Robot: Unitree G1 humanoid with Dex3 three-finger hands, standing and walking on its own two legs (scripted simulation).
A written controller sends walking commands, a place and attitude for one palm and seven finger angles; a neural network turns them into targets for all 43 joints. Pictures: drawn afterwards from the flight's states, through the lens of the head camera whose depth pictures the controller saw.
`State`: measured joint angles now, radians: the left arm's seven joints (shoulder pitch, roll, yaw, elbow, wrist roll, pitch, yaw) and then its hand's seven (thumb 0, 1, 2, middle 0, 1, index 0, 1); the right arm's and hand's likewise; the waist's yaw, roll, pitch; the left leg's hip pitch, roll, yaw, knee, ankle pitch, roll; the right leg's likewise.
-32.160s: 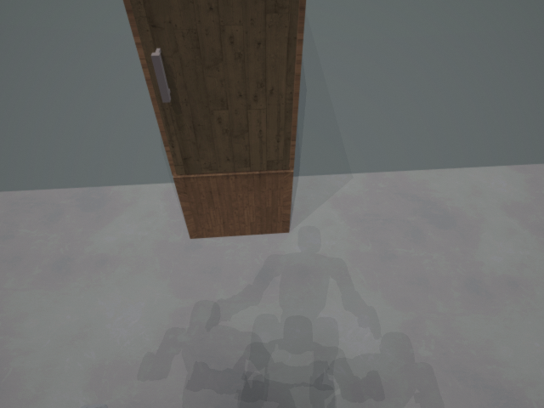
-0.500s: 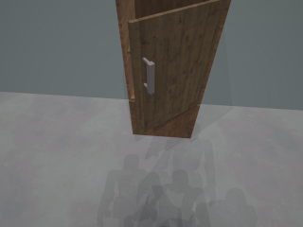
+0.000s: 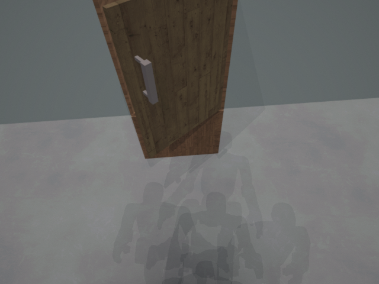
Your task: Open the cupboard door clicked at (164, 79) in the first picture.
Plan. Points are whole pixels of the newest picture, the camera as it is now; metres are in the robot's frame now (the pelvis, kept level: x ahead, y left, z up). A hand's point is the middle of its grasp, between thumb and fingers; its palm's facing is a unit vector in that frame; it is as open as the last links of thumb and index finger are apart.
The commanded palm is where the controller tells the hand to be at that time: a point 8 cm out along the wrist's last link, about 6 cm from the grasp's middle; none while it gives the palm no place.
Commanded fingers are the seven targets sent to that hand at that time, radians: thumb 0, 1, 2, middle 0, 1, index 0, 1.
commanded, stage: walk to a spot facing it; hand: left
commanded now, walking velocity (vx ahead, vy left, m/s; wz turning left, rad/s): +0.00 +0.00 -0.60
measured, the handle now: (146, 80) +0.62 +0.17 +0.06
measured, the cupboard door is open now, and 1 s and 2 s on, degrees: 38 38 38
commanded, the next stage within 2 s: none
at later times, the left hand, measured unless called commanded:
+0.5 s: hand out of the picture +0.09 +0.22 -0.17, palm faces -0.17 -0.96 -0.21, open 7.4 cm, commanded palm none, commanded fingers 0.00 0.90 0.90 -0.20 -0.30 -0.20 -0.30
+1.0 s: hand (149, 256) +0.20 +0.13 -0.15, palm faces -0.56 -0.79 -0.26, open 7.4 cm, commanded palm none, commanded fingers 0.00 0.90 0.90 -0.20 -0.30 -0.20 -0.30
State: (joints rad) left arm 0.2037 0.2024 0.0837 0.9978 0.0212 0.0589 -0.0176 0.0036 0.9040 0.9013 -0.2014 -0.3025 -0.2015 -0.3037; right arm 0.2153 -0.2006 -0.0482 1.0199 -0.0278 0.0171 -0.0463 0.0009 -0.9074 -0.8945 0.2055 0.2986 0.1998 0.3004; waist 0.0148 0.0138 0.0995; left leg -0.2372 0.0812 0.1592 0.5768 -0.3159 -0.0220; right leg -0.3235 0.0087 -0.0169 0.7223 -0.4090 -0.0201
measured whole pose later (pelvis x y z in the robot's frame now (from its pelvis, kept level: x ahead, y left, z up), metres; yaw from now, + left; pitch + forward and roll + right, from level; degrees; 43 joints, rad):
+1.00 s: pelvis +0.00 +0.01 +0.00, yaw -35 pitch +0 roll +1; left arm 0.15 0.23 0.06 0.89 0.03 0.05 -0.01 0.00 0.90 0.90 -0.20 -0.30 -0.20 -0.30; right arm 0.20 -0.26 -0.06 0.91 0.00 0.05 -0.02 0.01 -0.91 -0.89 0.20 0.30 0.20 0.30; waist -0.02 -0.01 0.12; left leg -0.44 0.06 0.05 0.93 -0.45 -0.06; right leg -0.31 0.01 0.08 0.57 -0.27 0.00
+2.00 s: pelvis +0.13 -0.13 +0.02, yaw -72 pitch +1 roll -1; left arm 0.12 0.24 0.09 0.93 0.03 0.02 -0.07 0.01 0.91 0.90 -0.20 -0.30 -0.20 -0.30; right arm 0.41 -0.16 -0.02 0.99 -0.03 -0.07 -0.02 0.00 -0.91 -0.89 0.20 0.30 0.20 0.30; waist -0.02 -0.03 0.07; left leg -0.07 0.10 0.26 0.36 -0.30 -0.01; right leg -0.64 -0.09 -0.06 0.97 -0.17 0.00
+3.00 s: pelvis +0.18 -0.60 +0.00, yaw -86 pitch +0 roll +2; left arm 0.18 0.22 0.07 1.00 0.03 -0.04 -0.02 0.01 0.92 0.90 -0.20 -0.30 -0.20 -0.30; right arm 0.38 -0.19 -0.04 1.09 -0.02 -0.03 -0.01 0.00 -0.93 -0.89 0.20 0.30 0.20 0.30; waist -0.03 -0.02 0.05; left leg -0.16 0.08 0.17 0.57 -0.39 -0.03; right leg -0.39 -0.10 -0.08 0.58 -0.17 -0.01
